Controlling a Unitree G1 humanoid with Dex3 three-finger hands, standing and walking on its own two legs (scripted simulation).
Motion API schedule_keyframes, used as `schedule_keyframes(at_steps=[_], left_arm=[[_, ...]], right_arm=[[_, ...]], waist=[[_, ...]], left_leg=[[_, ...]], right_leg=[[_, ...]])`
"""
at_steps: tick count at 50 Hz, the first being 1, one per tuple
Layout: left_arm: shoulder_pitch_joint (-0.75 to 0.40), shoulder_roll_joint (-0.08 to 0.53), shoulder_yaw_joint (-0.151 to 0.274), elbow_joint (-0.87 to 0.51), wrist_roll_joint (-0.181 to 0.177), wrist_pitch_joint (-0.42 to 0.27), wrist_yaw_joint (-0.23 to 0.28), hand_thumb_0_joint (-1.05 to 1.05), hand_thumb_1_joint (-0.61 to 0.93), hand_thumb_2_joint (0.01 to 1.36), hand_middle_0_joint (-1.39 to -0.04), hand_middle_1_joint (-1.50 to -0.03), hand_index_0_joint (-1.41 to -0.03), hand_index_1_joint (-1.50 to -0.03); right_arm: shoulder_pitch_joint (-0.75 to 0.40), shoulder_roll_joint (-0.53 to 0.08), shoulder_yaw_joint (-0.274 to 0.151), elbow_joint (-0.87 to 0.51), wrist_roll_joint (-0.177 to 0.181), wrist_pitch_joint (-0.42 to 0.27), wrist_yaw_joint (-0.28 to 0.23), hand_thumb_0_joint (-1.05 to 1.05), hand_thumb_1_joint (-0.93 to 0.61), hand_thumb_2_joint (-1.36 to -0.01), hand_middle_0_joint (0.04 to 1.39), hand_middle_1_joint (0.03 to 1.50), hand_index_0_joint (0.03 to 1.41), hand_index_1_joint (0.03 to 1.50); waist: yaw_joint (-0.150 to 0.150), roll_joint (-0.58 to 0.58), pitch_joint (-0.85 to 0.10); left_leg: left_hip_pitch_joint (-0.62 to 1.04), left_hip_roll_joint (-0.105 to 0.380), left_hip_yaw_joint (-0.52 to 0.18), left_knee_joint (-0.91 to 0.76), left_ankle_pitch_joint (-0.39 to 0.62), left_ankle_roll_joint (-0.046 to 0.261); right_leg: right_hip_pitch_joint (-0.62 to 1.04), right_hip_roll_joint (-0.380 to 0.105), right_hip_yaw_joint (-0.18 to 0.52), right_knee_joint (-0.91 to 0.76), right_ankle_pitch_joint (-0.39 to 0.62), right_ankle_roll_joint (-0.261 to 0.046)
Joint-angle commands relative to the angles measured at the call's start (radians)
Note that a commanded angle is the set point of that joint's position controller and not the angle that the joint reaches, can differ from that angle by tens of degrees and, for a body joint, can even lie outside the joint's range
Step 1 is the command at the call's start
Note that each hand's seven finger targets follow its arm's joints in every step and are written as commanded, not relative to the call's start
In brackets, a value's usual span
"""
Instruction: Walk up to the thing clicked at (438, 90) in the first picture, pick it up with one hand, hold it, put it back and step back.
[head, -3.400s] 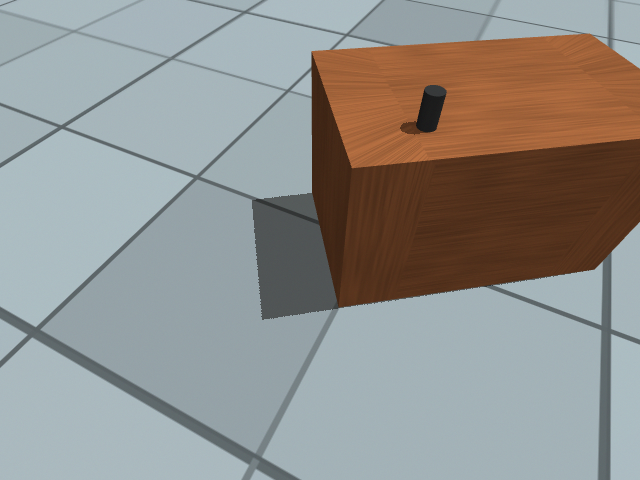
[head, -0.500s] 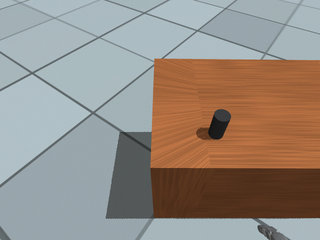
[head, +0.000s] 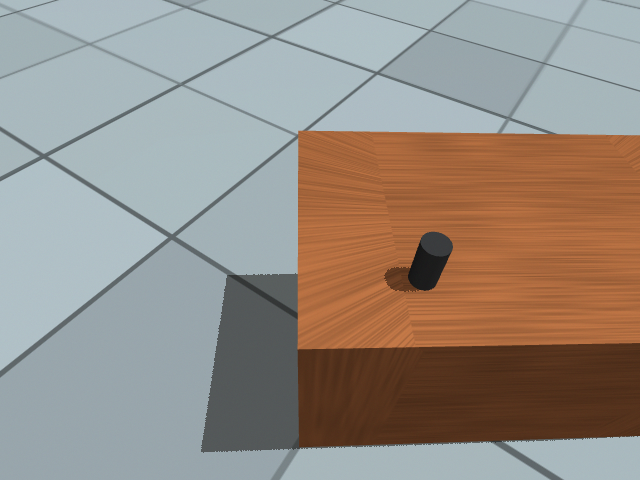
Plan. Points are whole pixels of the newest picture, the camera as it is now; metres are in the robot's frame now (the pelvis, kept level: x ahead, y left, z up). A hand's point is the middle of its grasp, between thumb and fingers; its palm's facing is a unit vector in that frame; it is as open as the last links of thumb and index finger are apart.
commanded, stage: walk up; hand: right
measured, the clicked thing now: (429, 262) +0.48 -0.19 -0.08
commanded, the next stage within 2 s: stand in 0.48 s
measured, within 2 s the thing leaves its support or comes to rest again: neither
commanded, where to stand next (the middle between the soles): +0.04 +0.01 m, yaw +1 degrees
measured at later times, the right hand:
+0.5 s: hand out of the picture +0.10 -0.24 -0.15, palm faces -0.03 +0.94 -0.33, open 7.4 cm
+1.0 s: hand out of the picture +0.08 -0.25 -0.15, palm faces -0.01 +0.94 -0.35, open 7.4 cm
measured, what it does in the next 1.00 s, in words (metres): stands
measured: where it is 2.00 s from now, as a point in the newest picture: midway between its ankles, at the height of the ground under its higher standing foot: outside the picture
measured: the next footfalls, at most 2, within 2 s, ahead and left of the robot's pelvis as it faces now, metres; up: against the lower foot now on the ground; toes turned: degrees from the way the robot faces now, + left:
none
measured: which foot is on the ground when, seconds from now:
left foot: down 0.00-1.00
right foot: down 0.00-1.00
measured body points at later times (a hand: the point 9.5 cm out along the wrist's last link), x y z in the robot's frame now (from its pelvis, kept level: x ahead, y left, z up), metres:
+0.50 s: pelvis +0.01 +0.01 +0.00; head +0.02 +0.01 +0.45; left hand +0.07 +0.31 -0.14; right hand +0.10 -0.29 -0.13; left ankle +0.05 +0.11 -0.75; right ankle -0.04 -0.13 -0.75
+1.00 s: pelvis +0.01 +0.01 +0.00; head +0.02 +0.01 +0.45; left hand +0.08 +0.31 -0.14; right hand +0.09 -0.30 -0.13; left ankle +0.05 +0.11 -0.75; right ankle -0.04 -0.13 -0.75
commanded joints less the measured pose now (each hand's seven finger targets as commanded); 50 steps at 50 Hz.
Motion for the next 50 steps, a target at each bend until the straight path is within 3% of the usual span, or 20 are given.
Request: schedule_keyframes(at_steps=[1, 7, 22, 25, 28, 31, 36, 42, 45, 50], left_arm=[[-0.026, 0.208, 0.04, -0.041, -0.001, -0.016, 0.013, 0.0, 0.9, 0.9, -0.2, -0.3, -0.2, -0.3], [-0.015, 0.201, 0.039, -0.03, 0.004, -0.014, 0.011, 0.0, 0.9, 0.9, -0.2, -0.3, -0.2, -0.3], [0.008, 0.197, 0.038, -0.027, 0.004, -0.018, 0.018, 0.0, 0.9, 0.9, -0.2, -0.3, -0.2, -0.3], [0.026, 0.191, 0.03, -0.046, 0.002, -0.023, 0.019, 0.0, 0.9, 0.9, -0.2, -0.3, -0.2, -0.3], [0.031, 0.197, 0.03, -0.051, 0.002, -0.024, 0.02, 0.0, 0.9, 0.9, -0.2, -0.3, -0.2, -0.3], [0.038, 0.2, 0.032, -0.059, 0.003, -0.026, 0.02, 0.0, 0.9, 0.9, -0.2, -0.3, -0.2, -0.3], [0.038, 0.202, 0.031, -0.066, 0.003, -0.023, 0.018, 0.0, 0.9, 0.9, -0.2, -0.3, -0.2, -0.3], [0.045, 0.205, 0.032, -0.078, 0.003, -0.025, 0.02, 0.0, 0.9, 0.9, -0.2, -0.3, -0.2, -0.3], [0.049, 0.198, 0.03, -0.076, 0.005, -0.022, 0.018, 0.0, 0.9, 0.9, -0.2, -0.3, -0.2, -0.3], [0.048, 0.2, 0.03, -0.081, 0.004, -0.02, 0.018, 0.0, 0.9, 0.9, -0.2, -0.3, -0.2, -0.3]], right_arm=[[-0.075, -0.214, -0.041, -0.065, 0.002, -0.024, -0.016, 0.0, -0.9, -0.9, 0.2, 0.3, 0.2, 0.3], [-0.071, -0.214, -0.047, -0.063, 0.0, -0.024, -0.017, 0.0, -0.9, -0.9, 0.2, 0.3, 0.2, 0.3], [-0.067, -0.202, -0.051, -0.068, 0.003, -0.018, -0.017, 0.0, -0.9, -0.9, 0.2, 0.3, 0.2, 0.3], [-0.06, -0.205, -0.048, -0.073, 0.004, -0.021, -0.016, 0.0, -0.9, -0.9, 0.2, 0.3, 0.2, 0.3], [-0.059, -0.205, -0.047, -0.073, 0.005, -0.02, -0.015, 0.0, -0.9, -0.9, 0.2, 0.3, 0.2, 0.3], [-0.063, -0.206, -0.047, -0.079, 0.006, -0.019, -0.013, 0.0, -0.9, -0.9, 0.2, 0.3, 0.2, 0.3], [-0.058, -0.207, -0.044, -0.081, 0.006, -0.018, -0.012, 0.0, -0.9, -0.9, 0.2, 0.3, 0.2, 0.3], [-0.055, -0.213, -0.044, -0.085, 0.005, -0.021, -0.013, 0.0, -0.9, -0.9, 0.2, 0.3, 0.2, 0.3], [-0.054, -0.215, -0.042, -0.084, 0.007, -0.019, -0.014, 0.0, -0.9, -0.9, 0.2, 0.3, 0.2, 0.3], [-0.05, -0.215, -0.042, -0.081, 0.006, -0.02, -0.014, 0.0, -0.9, -0.9, 0.2, 0.3, 0.2, 0.3]], waist=[[0.011, 0.043, -0.099], [0.005, 0.047, -0.097], [0.0, 0.009, -0.102], [-0.001, 0.003, -0.111], [-0.003, 0.012, -0.087], [0.002, 0.009, -0.103], [-0.004, 0.008, -0.073], [0.002, 0.016, -0.105], [0.0, 0.02, -0.088], [0.001, 0.019, -0.088]], left_leg=[[0.079, 0.129, -0.137, -0.069, 0.083, 0.017], [0.064, 0.131, -0.158, -0.099, -0.004, 0.017], [0.106, 0.114, -0.132, -0.05, 0.147, 0.015], [0.136, 0.129, -0.129, -0.044, 0.189, 0.014], [0.119, 0.125, -0.131, -0.057, 0.133, 0.012], [0.134, 0.129, -0.13, -0.051, 0.163, 0.016], [0.105, 0.119, -0.132, -0.074, 0.066, 0.01], [0.121, 0.124, -0.13, -0.053, 0.144, 0.015], [0.11, 0.121, -0.13, -0.061, 0.097, 0.01], [0.111, 0.125, -0.133, -0.059, 0.125, 0.009]], right_leg=[[-0.042, -0.111, 0.072, -0.063, 0.064, -0.029], [-0.048, -0.108, 0.071, -0.064, 0.025, -0.031], [-0.058, -0.117, 0.061, -0.072, 0.111, -0.017], [-0.067, -0.137, 0.079, -0.072, 0.129, -0.021], [-0.074, -0.135, 0.079, -0.078, 0.086, -0.02], [-0.062, -0.137, 0.082, -0.074, 0.11, -0.021], [-0.076, -0.135, 0.087, -0.079, 0.054, -0.024], [-0.053, -0.139, 0.089, -0.072, 0.101, -0.023], [-0.063, -0.136, 0.085, -0.073, 0.068, -0.025], [-0.064, -0.134, 0.084, -0.065, 0.078, -0.026]])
